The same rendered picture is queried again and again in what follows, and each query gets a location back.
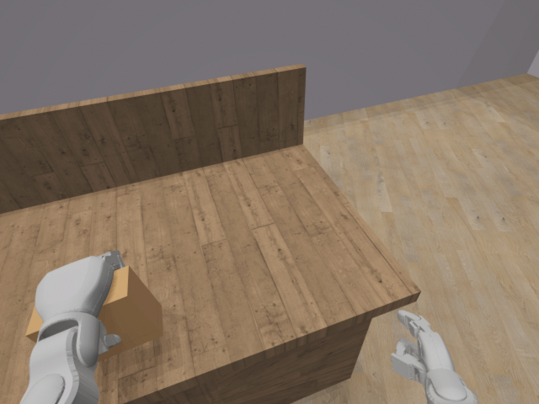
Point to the robot left forearm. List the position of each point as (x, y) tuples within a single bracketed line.
[(63, 361)]

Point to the robot right forearm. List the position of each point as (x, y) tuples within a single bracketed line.
[(444, 386)]

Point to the sponge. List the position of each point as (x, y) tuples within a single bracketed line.
[(129, 311)]

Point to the robot right hand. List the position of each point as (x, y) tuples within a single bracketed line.
[(414, 361)]

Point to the robot left hand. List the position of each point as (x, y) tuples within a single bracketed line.
[(81, 286)]

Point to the table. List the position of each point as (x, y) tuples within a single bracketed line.
[(267, 275)]

